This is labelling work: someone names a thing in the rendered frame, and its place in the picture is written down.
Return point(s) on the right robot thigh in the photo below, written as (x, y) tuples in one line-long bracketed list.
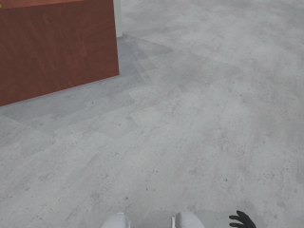
[(185, 220)]

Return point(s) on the right robot hand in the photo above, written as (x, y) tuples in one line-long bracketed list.
[(242, 217)]

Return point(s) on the robot thigh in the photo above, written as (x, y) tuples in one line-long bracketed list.
[(185, 220), (116, 221)]

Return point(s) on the left robot thigh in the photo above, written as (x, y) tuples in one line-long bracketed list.
[(116, 221)]

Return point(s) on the pedestal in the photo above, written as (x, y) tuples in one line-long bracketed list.
[(52, 45)]

